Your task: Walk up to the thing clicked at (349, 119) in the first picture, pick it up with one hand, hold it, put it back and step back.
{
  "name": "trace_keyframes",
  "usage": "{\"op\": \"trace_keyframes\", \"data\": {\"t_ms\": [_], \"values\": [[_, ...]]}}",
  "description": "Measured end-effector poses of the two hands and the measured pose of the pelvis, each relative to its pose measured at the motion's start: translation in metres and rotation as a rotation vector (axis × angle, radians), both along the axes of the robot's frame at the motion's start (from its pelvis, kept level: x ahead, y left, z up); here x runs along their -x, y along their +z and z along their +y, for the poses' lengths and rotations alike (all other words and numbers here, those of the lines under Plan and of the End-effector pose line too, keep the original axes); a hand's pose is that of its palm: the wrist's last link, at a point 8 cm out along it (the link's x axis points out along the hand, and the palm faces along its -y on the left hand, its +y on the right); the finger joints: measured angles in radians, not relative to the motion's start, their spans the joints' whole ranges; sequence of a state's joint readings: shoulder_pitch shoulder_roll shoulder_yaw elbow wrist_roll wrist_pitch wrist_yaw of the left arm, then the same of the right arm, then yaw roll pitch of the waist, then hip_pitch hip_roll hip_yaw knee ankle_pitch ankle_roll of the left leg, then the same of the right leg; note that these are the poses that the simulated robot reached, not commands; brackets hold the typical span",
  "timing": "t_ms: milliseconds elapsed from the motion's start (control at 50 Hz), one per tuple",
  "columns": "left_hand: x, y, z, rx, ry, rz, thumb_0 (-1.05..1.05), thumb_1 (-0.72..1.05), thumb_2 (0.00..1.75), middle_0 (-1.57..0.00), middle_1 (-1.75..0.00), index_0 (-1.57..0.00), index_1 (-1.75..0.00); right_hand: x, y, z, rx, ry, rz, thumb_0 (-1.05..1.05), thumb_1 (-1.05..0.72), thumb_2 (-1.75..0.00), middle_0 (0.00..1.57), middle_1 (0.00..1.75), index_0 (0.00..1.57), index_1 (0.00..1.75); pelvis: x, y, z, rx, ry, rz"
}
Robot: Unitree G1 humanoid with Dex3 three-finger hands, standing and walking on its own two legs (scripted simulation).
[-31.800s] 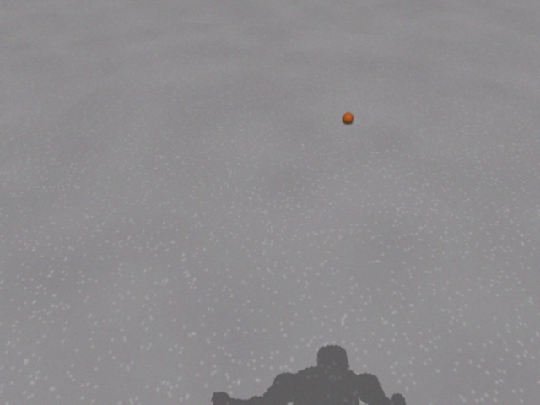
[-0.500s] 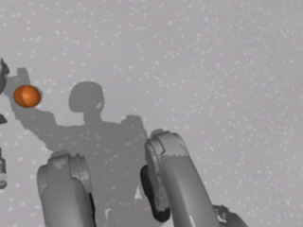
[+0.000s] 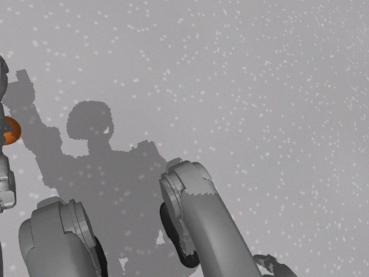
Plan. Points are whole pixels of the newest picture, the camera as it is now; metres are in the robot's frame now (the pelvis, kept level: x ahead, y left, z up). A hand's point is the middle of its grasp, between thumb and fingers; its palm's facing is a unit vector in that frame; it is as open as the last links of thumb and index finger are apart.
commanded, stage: approach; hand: left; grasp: from above
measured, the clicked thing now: (2, 130) +0.51 +0.29 -0.29
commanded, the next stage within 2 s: close in in 0.08 s
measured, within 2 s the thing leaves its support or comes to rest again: neither
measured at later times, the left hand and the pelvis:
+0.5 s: hand out of the picture +0.49 +0.30 -0.19, palm faces -0.46 -0.08 -0.88, open 13.0 cm; pelvis +0.00 +0.00 +0.00, yaw +0 degrees
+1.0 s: hand (0, 130) +0.49 +0.28 -0.24, palm faces -0.46 -0.10 -0.88, open 13.6 cm; pelvis +0.00 +0.01 -0.01, yaw -3 degrees
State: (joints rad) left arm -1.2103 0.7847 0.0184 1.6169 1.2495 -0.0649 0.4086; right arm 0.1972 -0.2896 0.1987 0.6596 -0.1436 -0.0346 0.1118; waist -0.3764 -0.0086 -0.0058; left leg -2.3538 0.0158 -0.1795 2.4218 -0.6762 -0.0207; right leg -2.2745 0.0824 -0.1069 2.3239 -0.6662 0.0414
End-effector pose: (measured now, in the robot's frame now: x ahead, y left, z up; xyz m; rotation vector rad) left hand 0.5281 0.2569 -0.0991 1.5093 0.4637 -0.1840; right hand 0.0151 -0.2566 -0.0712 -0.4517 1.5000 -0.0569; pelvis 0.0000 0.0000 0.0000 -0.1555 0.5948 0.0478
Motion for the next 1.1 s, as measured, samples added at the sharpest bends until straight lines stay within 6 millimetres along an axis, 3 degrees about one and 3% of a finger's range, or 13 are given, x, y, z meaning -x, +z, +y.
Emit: {"op": "trace_keyframes", "data": {"t_ms": [140, 340, 580, 900, 1100], "values": [[0.017, -0.011, 0.018, -0.016, 0.065, 0.067, 0.0, -0.46, 0.98, -0.13, -1.09, -0.14, -1.07, 0.007, -0.005, 0.007, -0.029, -0.026, 0.029, 0.0, -0.91, -0.89, 0.21, 0.3, 0.2, 0.3, 0.0, 0.001, 0.0, -0.007, -0.003, -0.009], [0.037, -0.022, 0.053, 0.001, 0.035, 0.1, 0.0, -0.46, 0.99, -0.13, -1.1, -0.15, -1.08, -0.015, -0.009, 0.004, -0.005, 0.053, 0.029, 0.0, -0.91, -0.89, 0.21, 0.3, 0.21, 0.3, 0.001, -0.004, 0.002, 0.007, 0.014, -0.022], [0.031, -0.043, 0.035, 0.028, -0.017, 0.062, 0.0, -0.43, 1.06, -0.13, -1.15, -0.14, -1.13, -0.036, 0.004, 0.0, 0.033, 0.125, -0.021, 0.0, -0.9, -0.89, 0.21, 0.3, 0.2, 0.3, -0.001, -0.005, 0.004, 0.028, 0.01, -0.027], [0.026, -0.078, 0.025, 0.015, 0.024, 0.066, 0.0, -0.46, 1.03, -0.11, -1.09, -0.12, -1.08, 0.005, 0.004, 0.016, -0.027, 0.113, 0.047, 0.0, -0.9, -0.9, 0.21, 0.3, 0.2, 0.3, 0.0, -0.013, 0.006, 0.037, -0.015, -0.053], [0.027, -0.089, 0.025, 0.026, 0.026, 0.074, 0.0, -0.48, 1.02, -0.11, -1.05, -0.11, -1.05, 0.005, 0.006, 0.018, -0.048, 0.14, 0.054, 0.0, -0.9, -0.9, 0.21, 0.3, 0.2, 0.3, -0.001, -0.015, 0.006, 0.05, -0.022, -0.068]]}}
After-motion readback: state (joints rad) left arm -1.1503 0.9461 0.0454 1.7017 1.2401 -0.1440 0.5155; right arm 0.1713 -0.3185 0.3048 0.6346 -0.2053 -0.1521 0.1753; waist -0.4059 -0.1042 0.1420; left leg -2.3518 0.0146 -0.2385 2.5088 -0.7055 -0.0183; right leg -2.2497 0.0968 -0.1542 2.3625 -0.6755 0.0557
